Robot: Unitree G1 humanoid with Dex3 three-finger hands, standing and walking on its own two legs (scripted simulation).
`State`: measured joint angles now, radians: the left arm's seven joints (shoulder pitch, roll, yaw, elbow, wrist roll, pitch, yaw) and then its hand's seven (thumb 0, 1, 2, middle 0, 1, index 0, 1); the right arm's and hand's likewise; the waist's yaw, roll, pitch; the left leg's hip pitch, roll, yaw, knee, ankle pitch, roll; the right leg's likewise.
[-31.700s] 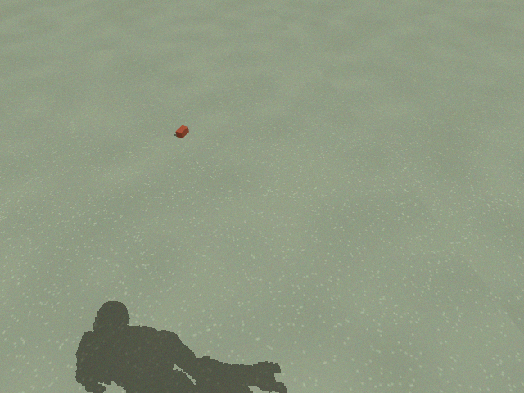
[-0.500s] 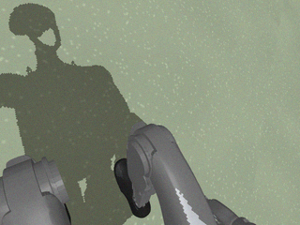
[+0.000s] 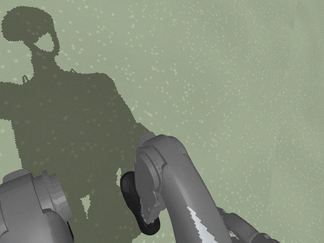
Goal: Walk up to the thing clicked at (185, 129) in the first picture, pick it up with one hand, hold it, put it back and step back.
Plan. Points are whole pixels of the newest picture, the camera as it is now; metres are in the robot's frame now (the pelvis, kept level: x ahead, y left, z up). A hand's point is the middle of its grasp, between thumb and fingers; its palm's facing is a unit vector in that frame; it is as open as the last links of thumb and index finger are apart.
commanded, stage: open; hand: left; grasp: from above
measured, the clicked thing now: out of the picture +0.43 +0.34 -0.28
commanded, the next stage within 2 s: withdraw in 0.16 s
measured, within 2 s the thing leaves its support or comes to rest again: neither
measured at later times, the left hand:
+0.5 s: hand out of the picture +0.43 +0.35 -0.22, palm faces -0.30 -0.15 -0.94, open 12.8 cm
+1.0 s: hand out of the picture +0.40 +0.34 -0.09, palm faces -0.47 -0.14 -0.87, open 12.6 cm
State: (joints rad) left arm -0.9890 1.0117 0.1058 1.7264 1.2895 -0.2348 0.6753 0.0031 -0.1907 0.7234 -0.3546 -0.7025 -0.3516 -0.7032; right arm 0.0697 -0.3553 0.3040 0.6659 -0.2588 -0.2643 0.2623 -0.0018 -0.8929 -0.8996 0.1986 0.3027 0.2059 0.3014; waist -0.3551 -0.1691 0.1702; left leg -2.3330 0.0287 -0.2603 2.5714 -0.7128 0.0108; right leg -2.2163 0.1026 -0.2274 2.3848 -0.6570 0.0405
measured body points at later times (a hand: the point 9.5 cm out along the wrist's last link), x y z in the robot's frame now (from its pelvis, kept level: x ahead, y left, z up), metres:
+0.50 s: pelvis +0.00 +0.00 +0.00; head +0.24 +0.14 +0.35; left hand +0.44 +0.36 -0.16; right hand +0.08 -0.25 -0.06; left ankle +0.07 +0.12 -0.27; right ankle +0.12 -0.11 -0.27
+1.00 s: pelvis -0.01 -0.02 +0.06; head +0.20 +0.08 +0.44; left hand +0.42 +0.35 -0.04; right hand +0.12 -0.28 -0.04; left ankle +0.07 +0.12 -0.27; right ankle +0.12 -0.11 -0.27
